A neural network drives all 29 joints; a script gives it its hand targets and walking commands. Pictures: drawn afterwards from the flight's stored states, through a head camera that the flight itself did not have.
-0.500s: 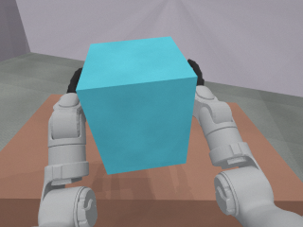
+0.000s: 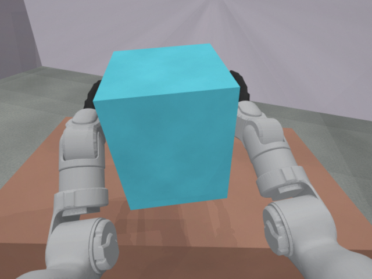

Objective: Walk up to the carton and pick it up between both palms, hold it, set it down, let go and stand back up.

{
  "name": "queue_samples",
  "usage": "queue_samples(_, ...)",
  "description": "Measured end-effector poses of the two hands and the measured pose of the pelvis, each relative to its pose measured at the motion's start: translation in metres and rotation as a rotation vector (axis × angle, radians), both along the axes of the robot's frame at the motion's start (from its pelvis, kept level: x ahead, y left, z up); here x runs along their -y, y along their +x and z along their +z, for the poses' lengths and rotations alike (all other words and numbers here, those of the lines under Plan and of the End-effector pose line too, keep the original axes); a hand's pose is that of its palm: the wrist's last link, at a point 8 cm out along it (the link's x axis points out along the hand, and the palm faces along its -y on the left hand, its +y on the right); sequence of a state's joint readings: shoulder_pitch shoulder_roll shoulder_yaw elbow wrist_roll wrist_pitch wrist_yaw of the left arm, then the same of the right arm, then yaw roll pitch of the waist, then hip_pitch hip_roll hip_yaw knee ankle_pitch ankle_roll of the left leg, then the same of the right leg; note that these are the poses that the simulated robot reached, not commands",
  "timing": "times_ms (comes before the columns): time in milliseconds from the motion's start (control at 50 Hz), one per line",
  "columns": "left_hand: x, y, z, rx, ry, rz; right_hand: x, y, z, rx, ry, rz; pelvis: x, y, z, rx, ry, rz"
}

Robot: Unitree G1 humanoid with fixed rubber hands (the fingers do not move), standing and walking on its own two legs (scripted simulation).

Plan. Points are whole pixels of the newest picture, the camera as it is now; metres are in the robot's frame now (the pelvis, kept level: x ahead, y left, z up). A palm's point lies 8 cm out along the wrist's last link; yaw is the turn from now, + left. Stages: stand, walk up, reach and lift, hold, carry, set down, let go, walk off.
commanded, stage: hold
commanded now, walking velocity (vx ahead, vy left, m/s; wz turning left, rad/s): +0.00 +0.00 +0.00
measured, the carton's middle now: (170, 125) +0.35 +0.01 +0.24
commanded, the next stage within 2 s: set down in 1.60 s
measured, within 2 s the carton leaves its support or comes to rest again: neither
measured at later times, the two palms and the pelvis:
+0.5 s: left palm (96, 119) +0.36 +0.16 +0.25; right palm (240, 111) +0.36 -0.14 +0.27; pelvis +0.00 +0.00 +0.00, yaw +0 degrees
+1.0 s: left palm (93, 117) +0.36 +0.16 +0.25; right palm (237, 111) +0.36 -0.13 +0.27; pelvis +0.00 +0.00 +0.00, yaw +0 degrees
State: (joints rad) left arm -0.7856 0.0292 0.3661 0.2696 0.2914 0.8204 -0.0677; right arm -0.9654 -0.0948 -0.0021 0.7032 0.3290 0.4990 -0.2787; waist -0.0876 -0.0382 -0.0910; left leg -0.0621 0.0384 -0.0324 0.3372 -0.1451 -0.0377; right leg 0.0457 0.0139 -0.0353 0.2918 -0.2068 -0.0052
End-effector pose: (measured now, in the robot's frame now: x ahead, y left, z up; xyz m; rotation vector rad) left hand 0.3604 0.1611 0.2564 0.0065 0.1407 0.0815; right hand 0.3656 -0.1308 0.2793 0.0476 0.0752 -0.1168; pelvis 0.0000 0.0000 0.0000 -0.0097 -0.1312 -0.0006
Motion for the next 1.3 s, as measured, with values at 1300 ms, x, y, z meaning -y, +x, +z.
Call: queue_samples(1300,-0.003,0.000,-0.007,0.009,0.018,0.009,-0.003,0.000,-0.014,-0.004,0.022,-0.001,-0.005,0.001,0.000,0.000,0.001,-0.006)
